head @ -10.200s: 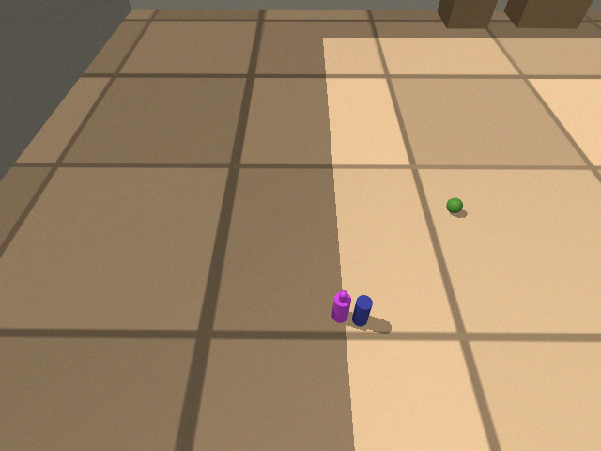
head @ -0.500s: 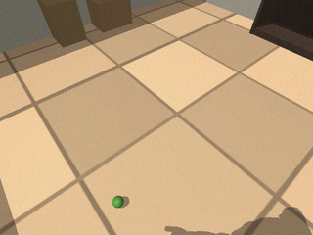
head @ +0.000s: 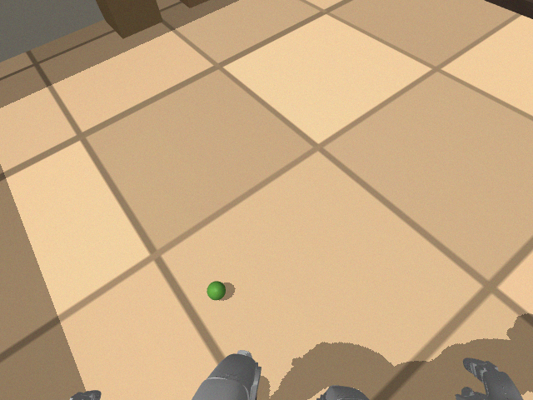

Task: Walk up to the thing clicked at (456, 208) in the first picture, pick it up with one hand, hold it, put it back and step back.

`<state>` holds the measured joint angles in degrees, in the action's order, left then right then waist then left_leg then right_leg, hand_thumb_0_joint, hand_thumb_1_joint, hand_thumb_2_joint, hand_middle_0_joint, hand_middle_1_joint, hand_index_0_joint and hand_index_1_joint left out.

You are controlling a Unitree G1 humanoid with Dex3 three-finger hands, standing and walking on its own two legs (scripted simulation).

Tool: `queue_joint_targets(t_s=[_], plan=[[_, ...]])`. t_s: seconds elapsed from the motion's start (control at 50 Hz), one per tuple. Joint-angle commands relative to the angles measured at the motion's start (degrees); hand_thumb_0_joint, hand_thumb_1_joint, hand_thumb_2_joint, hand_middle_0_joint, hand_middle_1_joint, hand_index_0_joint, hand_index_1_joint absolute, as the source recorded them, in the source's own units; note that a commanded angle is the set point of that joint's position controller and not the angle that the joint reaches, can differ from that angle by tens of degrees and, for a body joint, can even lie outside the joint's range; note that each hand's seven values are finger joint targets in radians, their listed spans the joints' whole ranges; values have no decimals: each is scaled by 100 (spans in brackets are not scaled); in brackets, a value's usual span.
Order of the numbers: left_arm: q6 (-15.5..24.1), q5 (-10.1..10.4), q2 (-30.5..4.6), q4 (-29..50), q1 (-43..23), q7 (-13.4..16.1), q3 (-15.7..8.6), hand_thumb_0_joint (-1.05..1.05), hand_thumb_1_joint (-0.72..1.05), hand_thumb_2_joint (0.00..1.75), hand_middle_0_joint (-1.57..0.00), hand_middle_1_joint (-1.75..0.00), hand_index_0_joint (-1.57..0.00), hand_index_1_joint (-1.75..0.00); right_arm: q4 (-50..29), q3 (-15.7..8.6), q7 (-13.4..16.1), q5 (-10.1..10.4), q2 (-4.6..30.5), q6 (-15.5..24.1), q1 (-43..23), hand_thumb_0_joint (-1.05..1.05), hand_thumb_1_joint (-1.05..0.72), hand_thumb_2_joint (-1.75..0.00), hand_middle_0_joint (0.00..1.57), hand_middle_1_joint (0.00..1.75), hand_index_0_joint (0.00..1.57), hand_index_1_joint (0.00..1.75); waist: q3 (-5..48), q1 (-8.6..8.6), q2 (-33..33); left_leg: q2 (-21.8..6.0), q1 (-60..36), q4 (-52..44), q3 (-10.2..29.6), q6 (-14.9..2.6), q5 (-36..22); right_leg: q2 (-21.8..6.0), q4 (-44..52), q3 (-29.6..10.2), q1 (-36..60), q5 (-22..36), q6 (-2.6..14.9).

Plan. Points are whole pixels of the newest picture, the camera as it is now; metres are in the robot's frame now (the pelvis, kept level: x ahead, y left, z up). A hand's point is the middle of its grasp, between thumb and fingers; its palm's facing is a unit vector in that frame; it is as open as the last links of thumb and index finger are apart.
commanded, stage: walk up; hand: left
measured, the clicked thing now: (216, 290) +0.49 +0.28 -0.72
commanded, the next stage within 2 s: none
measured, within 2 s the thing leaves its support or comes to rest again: neither
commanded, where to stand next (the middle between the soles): +0.12 +0.04 m, yaw +2 degrees
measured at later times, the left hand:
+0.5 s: hand out of the picture +0.00 +0.34 -0.15, palm faces +0.12 -0.92 -0.37, open 7.4 cm
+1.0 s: hand (93, 394) +0.12 +0.32 -0.14, palm faces +0.00 -0.91 -0.41, open 7.4 cm
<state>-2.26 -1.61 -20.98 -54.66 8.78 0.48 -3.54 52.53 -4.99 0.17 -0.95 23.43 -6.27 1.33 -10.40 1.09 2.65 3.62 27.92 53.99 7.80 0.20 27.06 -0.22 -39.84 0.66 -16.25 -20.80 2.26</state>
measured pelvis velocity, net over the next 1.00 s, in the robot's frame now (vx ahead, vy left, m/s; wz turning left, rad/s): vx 0.01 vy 0.05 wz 0.06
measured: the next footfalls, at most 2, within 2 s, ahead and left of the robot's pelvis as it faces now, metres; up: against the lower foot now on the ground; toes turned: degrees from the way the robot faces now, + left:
left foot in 0.38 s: +0.03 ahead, +0.17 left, +0.00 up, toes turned +8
right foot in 0.72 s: +0.13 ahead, -0.08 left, +0.00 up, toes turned +5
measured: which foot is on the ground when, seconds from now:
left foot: up 0.00-0.36, down 0.38-0.76, up 0.78-0.98, down 1.00-1.00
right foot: down 0.00-0.38, up 0.40-0.70, down 0.72-1.00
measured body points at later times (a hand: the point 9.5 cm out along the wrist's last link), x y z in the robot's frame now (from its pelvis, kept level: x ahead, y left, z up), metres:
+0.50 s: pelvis +0.01 +0.05 +0.01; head +0.00 +0.07 +0.46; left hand +0.00 +0.38 -0.12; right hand +0.11 -0.26 -0.09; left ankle -0.01 +0.17 -0.72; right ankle +0.02 -0.08 -0.68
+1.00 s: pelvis +0.01 +0.05 -0.01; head +0.07 +0.05 +0.44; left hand +0.12 +0.37 -0.11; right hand +0.14 -0.25 -0.13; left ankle -0.01 +0.18 -0.72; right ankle +0.09 -0.08 -0.72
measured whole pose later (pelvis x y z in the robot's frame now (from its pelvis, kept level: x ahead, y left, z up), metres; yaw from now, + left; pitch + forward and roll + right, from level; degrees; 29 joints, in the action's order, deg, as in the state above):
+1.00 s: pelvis +0.01 +0.05 -0.01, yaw +3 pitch -2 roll +0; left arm -0.7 -1.4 -22.0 -48.6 5.1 0.8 -1.4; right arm 50.8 -1.7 0.7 0.2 21.5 -1.3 6.8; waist -9.8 0.1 0.9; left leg -0.4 15.5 40.3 1.0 -0.3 24.6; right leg -0.7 -39.2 -2.0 -23.5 -14.1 -0.4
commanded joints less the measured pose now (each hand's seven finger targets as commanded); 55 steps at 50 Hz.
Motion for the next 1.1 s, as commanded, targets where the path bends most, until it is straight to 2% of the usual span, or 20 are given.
queue_joint_targets(t_s=[0.0,0.04,0.18,0.26,0.32,0.34,0.36,0.4,0.42,0.48,0.62,0.66,0.7,0.74,0.76,0.82,0.96,1.0,1.04,1.08], plan=[[271,-90,-1667,766,-778,190,-513,0,90,90,-20,-30,-20,-30,-316,-322,-49,26,1043,124,883,0,-90,-90,20,30,20,30,888,-387,-772,153,-175,1969,629,43,-103,-1559,2063,-1564,-301,1430,850],[383,-76,-1501,739,-319,213,-466,0,90,90,-20,-30,-20,-30,-295,-294,-90,11,1162,177,1057,0,-90,-90,20,30,20,30,1419,-221,-762,68,315,1553,499,127,-531,-1263,1947,-1287,1141,730,571],[582,-95,-1787,667,1097,-28,-664,0,90,90,-20,-30,-20,-30,-679,-190,-266,-156,1196,570,260,0,-90,-90,20,30,20,30,506,594,-1298,-388,879,-847,-72,87,209,-1872,2640,-1954,2016,-1508,1071],[545,-101,-1865,901,684,-170,-638,0,90,90,-20,-30,-20,-30,-443,-195,-362,-115,1019,710,1040,0,-90,-90,20,30,20,30,492,151,-1529,-384,-666,-1650,-830,-94,236,-1404,2725,-1002,769,-1280,883],[414,-78,-1560,1116,-33,-175,-489,0,90,90,-20,-30,-20,-30,57,-272,-252,-51,944,762,2293,0,-90,-90,20,30,20,30,894,-593,-790,-239,-2656,-2788,-1262,-154,-1393,-960,1608,-186,-578,-1223,549],[366,-53,-1166,1139,129,-163,-347,0,90,90,-20,-30,-20,-30,98,-318,-173,-93,1035,802,2395,0,-90,-90,20,30,20,30,1035,-647,19,-277,-3317,-3115,-925,-151,-1324,-635,621,200,-1150,-1141,349],[333,21,-747,1216,228,-158,-188,0,90,90,-20,-30,-20,-30,-64,-357,-93,-192,1333,836,2241,0,-90,-90,20,30,20,30,859,-592,1147,-1366,-3153,-3963,997,-466,143,-82,-750,519,-1899,-1245,64],[266,32,-1223,926,545,-110,-281,0,90,90,-20,-30,-20,-30,-489,-316,-6,-152,1756,897,1409,0,-90,-90,20,30,20,30,325,-325,490,-2488,-1385,-4548,2429,-1106,1905,-104,-1639,-718,-1570,-934,-30],[295,88,-1382,827,641,-110,-311,0,90,90,-20,-30,-20,-30,-513,-281,-19,-94,1667,899,1166,0,-90,-90,20,30,20,30,72,-223,602,-2398,-1159,-4497,2108,-1379,1442,-210,-1771,-745,-1306,-796,-26],[294,121,-1363,448,1084,-120,-264,0,90,90,-20,-30,-20,-30,-657,-102,12,-63,1277,1014,889,0,-90,-90,20,30,20,30,153,-25,665,-1825,-1425,-4057,653,-1039,-594,-123,-1390,-941,-1134,-333,-104],[340,174,-1143,481,614,-45,-139,0,90,90,-20,-30,-20,-30,-593,-80,82,69,1203,823,1027,0,-90,-90,20,30,20,30,625,-186,1084,-1621,-1930,-2444,-487,-976,-5574,-4,-95,44,-260,178,-148],[330,158,-1099,429,677,-5,-133,0,90,90,-20,-30,-20,-30,-653,-102,106,142,1216,686,910,0,-90,-90,20,30,20,30,952,-124,969,-1498,-2005,-1968,-518,-855,-5184,121,612,159,123,735,-95],[404,123,-1421,429,707,25,-205,0,90,90,-20,-30,-20,-30,-695,-43,105,251,1046,584,874,0,-90,-90,20,30,20,30,1369,-5,12,-1069,-1694,-1124,-750,-455,-3835,-276,1231,-411,858,3366,99],[430,145,-1741,535,664,65,-264,0,90,90,-20,-30,-20,-30,-775,61,143,270,712,500,877,0,-90,-90,20,30,20,30,1485,63,-1224,-166,-685,283,-810,-181,422,-1869,1512,-2452,1128,4999,1172],[421,92,-1865,639,402,83,-263,0,90,90,-20,-30,-20,-30,-694,13,192,227,828,444,953,0,-90,-90,20,30,20,30,1450,6,-1413,-351,-1013,600,-503,-166,1128,-2172,1438,-2818,590,4915,1575],[363,62,-1506,763,-121,130,-188,0,90,90,-20,-30,-20,-30,-494,-35,142,237,911,467,1016,0,-90,-90,20,30,20,30,1457,-153,-1240,-391,-833,592,-430,-197,868,-1495,1127,-1602,604,4706,1240],[139,58,-1399,917,-336,71,-177,0,90,90,-20,-30,-20,-30,-206,-15,139,39,774,672,1339,0,-90,-90,20,30,20,30,1703,-227,-1264,-220,-1525,-2732,-1006,-55,-1219,-828,171,-1034,668,3122,722],[40,170,-997,998,-303,21,-96,0,90,90,-20,-30,-20,-30,-225,-153,193,-140,1291,767,1219,0,-90,-90,20,30,20,30,1391,-153,-166,-1398,-2092,-3246,742,-414,-2062,-219,-589,-983,-754,1365,157],[-12,77,-1287,874,-610,107,-237,0,90,90,-20,-30,-20,-30,-359,-259,170,-58,1931,814,643,0,-90,-90,20,30,20,30,883,-264,760,-2973,-886,-3658,2336,-1716,-2499,126,-1788,-1069,-712,-1364,-126],[-8,97,-1361,703,-367,11,-284,0,90,90,-20,-30,-20,-30,-465,-174,184,-83,1538,863,225,0,-90,-90,20,30,20,30,620,61,382,-2342,-855,-3266,1103,-1549,-2951,81,-1946,-1073,-504,-949,-90]])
